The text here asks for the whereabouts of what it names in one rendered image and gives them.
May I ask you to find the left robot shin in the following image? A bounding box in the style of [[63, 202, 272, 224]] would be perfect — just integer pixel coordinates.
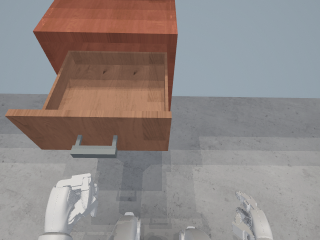
[[124, 212, 134, 216]]

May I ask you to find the robot right hand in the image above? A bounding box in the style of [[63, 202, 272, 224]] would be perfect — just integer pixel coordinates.
[[232, 190, 273, 240]]

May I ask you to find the left robot thigh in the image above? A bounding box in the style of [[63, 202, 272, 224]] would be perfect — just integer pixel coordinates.
[[108, 215, 141, 240]]

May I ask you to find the handle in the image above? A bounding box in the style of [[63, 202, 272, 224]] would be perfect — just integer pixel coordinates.
[[70, 135, 118, 158]]

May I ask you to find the cabinet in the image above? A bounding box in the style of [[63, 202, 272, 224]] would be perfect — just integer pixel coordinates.
[[33, 0, 178, 112]]

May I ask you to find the drawer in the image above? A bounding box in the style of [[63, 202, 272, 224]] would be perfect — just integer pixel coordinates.
[[5, 50, 172, 151]]

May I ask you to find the robot left hand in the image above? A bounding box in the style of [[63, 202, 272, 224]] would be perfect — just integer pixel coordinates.
[[44, 173, 99, 234]]

